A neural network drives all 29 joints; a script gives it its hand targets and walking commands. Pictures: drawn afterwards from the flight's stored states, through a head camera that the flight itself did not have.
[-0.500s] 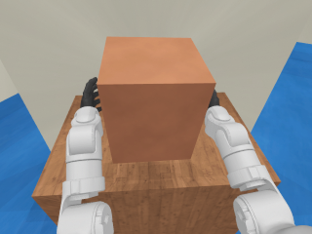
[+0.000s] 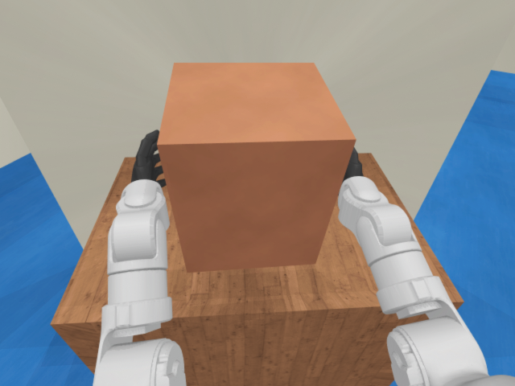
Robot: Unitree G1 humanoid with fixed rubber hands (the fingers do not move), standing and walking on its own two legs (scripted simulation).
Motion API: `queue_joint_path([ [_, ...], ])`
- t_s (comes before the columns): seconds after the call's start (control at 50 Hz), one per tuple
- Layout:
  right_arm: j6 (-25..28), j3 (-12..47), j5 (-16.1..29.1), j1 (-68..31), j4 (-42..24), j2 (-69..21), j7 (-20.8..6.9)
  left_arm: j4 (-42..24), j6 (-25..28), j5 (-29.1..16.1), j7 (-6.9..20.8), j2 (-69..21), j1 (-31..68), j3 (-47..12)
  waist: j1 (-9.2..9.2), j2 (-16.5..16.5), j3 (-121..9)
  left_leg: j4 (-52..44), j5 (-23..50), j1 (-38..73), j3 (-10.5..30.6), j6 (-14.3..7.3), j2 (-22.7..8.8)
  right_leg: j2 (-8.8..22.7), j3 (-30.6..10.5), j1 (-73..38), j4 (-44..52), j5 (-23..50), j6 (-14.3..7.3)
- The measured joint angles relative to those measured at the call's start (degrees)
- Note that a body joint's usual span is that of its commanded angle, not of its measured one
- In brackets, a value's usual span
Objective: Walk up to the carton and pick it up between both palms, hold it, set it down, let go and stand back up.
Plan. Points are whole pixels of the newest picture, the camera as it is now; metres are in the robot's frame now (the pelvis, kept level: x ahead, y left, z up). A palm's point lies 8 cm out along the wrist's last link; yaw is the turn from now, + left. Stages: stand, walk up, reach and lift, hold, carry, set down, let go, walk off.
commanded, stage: hold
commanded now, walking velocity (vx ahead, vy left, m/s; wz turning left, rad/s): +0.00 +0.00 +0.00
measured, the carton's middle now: (249, 169) +0.38 +0.01 +0.19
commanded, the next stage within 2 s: none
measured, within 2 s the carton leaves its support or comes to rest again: neither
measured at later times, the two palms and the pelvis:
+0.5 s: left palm (146, 180) +0.35 +0.16 +0.19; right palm (347, 179) +0.35 -0.14 +0.18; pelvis -0.01 +0.00 +0.00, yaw +0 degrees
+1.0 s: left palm (145, 184) +0.35 +0.16 +0.19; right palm (345, 181) +0.35 -0.14 +0.18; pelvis +0.00 +0.00 +0.00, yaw +0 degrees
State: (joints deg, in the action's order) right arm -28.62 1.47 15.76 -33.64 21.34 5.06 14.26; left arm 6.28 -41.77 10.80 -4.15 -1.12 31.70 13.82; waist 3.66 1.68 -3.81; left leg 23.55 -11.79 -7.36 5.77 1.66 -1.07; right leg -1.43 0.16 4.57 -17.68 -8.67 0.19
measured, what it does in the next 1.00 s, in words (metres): stands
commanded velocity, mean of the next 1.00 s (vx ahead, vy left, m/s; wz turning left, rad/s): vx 0.00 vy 0.00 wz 0.00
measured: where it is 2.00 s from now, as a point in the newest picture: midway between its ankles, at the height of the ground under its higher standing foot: outside the picture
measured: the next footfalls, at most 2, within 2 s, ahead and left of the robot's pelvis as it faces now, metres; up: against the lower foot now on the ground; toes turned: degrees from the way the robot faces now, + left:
none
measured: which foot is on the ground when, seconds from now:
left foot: down 0.00-1.00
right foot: down 0.00-1.00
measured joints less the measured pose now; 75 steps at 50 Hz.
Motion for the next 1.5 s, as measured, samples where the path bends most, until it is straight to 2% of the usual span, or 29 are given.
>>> queue_joint_path([
  [0.42, 1.0, -1.5, -1.1, -2.0, 3.7, -0.7, -0.6, 3.9, 0.5, 0.5, 0.3, 0.4, 3.0, 1.0, -0.29, 0.1, -0.3, -0.2, 0.6, -0.7, -0.2, -0.2, 0.2, 0.2, -0.3, 1.0, -0.2, 0.4, 0.1],
  [1.04, 0.4, -0.1, 0.0, 0.0, 0.9, -0.1, -0.2, 0.4, -0.1, 0.1, -0.2, -0.1, 0.1, 0.1, -0.29, 0.0, -0.5, 0.3, -0.1, -0.4, -0.2, -0.3, 0.2, 0.1, -0.4, 0.4, -0.1, 0.1, 0.2],
  [1.5, 0.8, -0.7, -0.4, -1.6, 2.8, -0.2, -0.6, 2.0, 0.0, 0.5, 0.0, -0.1, 1.7, 0.9, -0.29, 0.2, -0.3, -0.3, 0.4, -0.3, -0.2, -0.1, 0.1, 0.0, -0.5, 0.5, -0.1, 0.3, 0.0],
])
